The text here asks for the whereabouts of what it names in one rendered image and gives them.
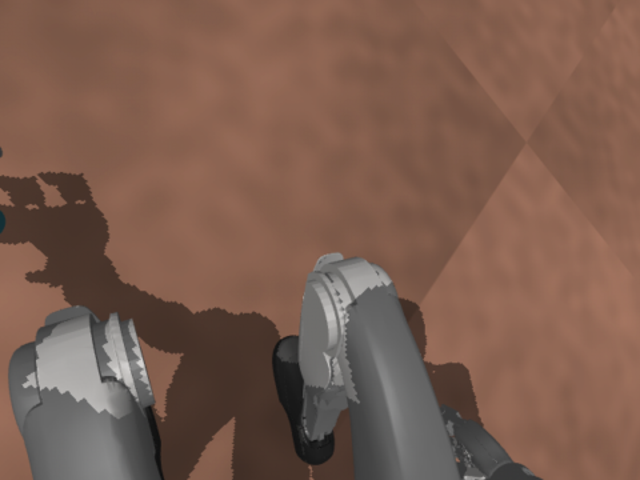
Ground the right robot hand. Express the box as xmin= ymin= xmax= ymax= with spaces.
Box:
xmin=440 ymin=404 xmax=514 ymax=480

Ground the left robot foot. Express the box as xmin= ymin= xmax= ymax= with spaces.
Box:
xmin=145 ymin=405 xmax=164 ymax=480

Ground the right robot arm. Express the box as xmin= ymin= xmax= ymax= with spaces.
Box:
xmin=489 ymin=463 xmax=543 ymax=480

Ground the right robot foot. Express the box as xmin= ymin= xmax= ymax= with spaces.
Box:
xmin=272 ymin=335 xmax=335 ymax=465

